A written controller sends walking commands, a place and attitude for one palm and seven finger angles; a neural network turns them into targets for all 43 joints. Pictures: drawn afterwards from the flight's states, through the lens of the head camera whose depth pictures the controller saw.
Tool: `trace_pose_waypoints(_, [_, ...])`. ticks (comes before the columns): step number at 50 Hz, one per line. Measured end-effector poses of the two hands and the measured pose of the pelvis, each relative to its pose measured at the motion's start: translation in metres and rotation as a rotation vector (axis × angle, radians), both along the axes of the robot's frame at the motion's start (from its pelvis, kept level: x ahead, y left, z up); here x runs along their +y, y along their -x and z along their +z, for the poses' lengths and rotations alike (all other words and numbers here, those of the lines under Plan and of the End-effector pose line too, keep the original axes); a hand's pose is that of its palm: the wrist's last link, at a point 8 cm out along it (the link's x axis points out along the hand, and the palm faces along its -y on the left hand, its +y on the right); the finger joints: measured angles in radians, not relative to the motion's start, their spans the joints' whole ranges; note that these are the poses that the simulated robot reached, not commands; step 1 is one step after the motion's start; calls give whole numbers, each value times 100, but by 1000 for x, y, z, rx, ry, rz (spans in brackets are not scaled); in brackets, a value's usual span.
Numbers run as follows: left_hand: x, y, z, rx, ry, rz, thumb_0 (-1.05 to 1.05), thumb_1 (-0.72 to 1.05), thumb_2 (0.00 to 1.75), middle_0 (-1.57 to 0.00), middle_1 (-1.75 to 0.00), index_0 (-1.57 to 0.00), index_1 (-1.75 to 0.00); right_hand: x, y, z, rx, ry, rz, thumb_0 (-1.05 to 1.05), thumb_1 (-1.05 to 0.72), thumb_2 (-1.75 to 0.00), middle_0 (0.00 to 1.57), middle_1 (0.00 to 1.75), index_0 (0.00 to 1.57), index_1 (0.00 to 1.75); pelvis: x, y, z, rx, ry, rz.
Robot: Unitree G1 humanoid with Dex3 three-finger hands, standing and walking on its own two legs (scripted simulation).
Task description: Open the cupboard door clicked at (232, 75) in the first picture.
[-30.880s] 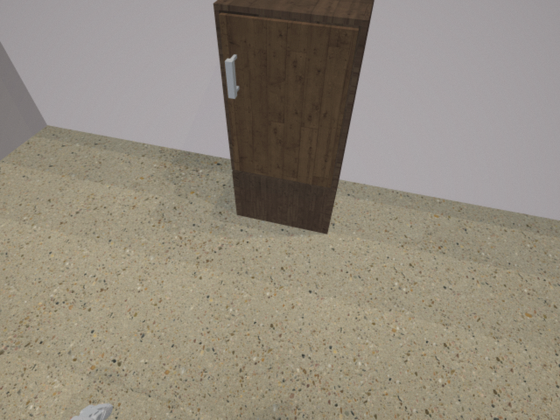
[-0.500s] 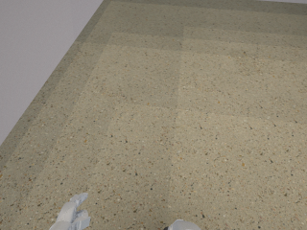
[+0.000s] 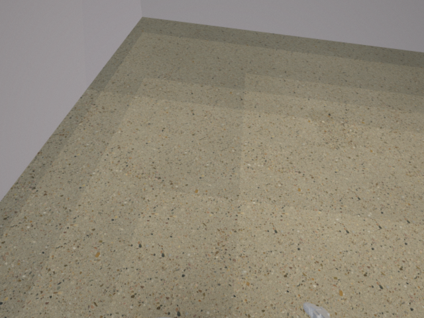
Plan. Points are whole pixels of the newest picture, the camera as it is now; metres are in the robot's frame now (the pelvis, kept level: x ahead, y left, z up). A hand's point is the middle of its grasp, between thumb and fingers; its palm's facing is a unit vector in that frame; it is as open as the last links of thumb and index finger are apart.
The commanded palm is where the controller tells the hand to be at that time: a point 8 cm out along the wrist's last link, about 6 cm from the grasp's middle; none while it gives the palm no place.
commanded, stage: walk to a spot facing it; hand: left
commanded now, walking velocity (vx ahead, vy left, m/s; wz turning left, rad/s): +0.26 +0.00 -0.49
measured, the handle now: out of the picture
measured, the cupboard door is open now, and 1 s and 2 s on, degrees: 45 45 45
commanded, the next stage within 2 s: turn to face it in 0.10 s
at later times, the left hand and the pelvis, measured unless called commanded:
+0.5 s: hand (170, 245) +0.30 +0.13 -0.15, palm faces -0.03 -0.99 -0.16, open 7.4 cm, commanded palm none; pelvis +0.17 -0.04 +0.01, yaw +0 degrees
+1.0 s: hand (140, 258) +0.26 +0.19 -0.15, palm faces +0.30 -0.91 -0.28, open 7.4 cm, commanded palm none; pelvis +0.22 -0.06 +0.01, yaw +17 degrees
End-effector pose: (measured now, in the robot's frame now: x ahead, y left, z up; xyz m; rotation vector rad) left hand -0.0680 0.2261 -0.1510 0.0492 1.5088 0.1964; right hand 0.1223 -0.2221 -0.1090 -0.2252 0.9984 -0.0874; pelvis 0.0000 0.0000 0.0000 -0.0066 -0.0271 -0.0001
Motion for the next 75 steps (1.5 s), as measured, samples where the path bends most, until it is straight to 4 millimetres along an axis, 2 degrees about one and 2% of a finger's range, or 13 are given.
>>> trace_pose_waypoints(8, [9,-166,25,-228,-17,-110,1,92,89,-19,-30,-19,-29,-23,52,-5,259,21,-168,-1,-95,-90,20,30,20,30,1,-57,17,11,1,-56])
trace_pose_waypoints(15, [-14,-307,30,-359,-69,-283,0,91,89,-19,-30,-19,-29,-44,79,-22,424,-16,-313,0,-92,-90,20,30,20,30,-28,-116,4,17,-22,-106])
trace_pose_waypoints(18, [-29,-346,25,-425,-85,-295,0,91,89,-19,-30,-19,-29,-49,75,-32,496,-36,-331,1,-92,-90,20,30,19,30,-39,-137,-6,20,-17,-81])
trace_pose_waypoints(21, [-42,-362,28,-445,-66,-268,0,91,89,-19,-30,-19,-29,-48,52,-29,516,-39,-309,1,-92,-90,19,30,19,30,-41,-151,0,15,0,-37])
trace_pose_waypoints(27, [-49,-356,15,-405,1,-164,0,91,89,-20,-30,-20,-30,-39,-30,-15,411,-24,-214,1,-91,-90,19,30,19,30,-37,-176,6,18,6,30])
trace_pose_waypoints(32, [-23,-347,-9,-358,11,-59,-1,93,89,-20,-30,-20,-30,-29,-96,-21,299,25,-114,1,-91,-90,20,30,19,30,-20,-193,-9,32,39,86])
trace_pose_waypoints(37, [3,-332,-2,-295,-44,2,0,92,89,-20,-30,-20,-30,-25,-140,-9,248,56,-37,1,-91,-90,20,30,20,30,-18,-202,-1,54,38,135])
trace_pose_waypoints(46, [16,-313,30,-300,-155,106,0,92,89,-19,-30,-19,-29,-48,-190,-2,237,70,88,1,-91,-90,20,30,20,30,-36,-212,12,53,38,232])
trace_pose_waypoints(53, [-12,-292,37,-320,-237,166,0,91,89,-19,-30,-19,-30,-83,-232,-22,235,59,164,1,-90,-90,20,30,20,30,-72,-218,0,51,-2,324])
trace_pose_waypoints(57, [-35,-267,42,-279,-225,229,0,91,89,-19,-30,-20,-30,-88,-259,-17,226,67,230,1,-91,-90,20,30,20,30,-79,-220,7,36,-11,395])
trace_pose_waypoints(62, [-60,-238,35,-245,-180,309,0,91,89,-20,-30,-20,-30,-70,-291,-3,195,72,323,1,-91,-90,19,30,19,30,-84,-222,12,35,-36,461])
trace_pose_waypoints(68, [-69,-192,8,-203,-127,424,0,91,89,-20,-30,-20,-30,-23,-326,-2,99,87,465,1,-91,-90,19,30,19,30,-73,-213,-2,33,-8,542])
trace_pose_waypoints(75, [-58,-166,10,-177,-167,516,1,91,89,-20,-30,-20,-30,2,-324,3,86,97,566,1,-91,-90,20,30,20,30,-79,-207,1,29,9,622])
